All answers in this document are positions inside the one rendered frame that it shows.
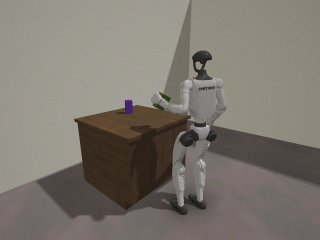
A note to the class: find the robot torso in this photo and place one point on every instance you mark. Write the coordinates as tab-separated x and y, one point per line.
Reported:
202	98

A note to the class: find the table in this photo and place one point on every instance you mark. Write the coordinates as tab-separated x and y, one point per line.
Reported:
127	156

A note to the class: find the sponge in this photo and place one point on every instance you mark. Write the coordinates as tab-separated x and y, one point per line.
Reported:
163	96

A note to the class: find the robot left hand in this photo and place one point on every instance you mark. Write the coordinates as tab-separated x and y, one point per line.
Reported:
155	98

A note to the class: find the robot right hand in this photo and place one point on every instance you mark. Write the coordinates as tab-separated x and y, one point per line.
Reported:
208	122

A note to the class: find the left robot forearm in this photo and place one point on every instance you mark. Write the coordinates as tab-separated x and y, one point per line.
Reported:
173	108

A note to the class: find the robot right thigh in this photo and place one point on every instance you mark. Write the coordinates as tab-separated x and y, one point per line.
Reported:
201	149

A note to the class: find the robot right upper arm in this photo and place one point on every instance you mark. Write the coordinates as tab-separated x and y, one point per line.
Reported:
220	95

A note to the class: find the robot left upper arm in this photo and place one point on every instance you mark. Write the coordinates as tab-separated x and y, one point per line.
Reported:
184	88

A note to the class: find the right robot forearm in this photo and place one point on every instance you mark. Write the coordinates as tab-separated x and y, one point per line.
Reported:
216	115

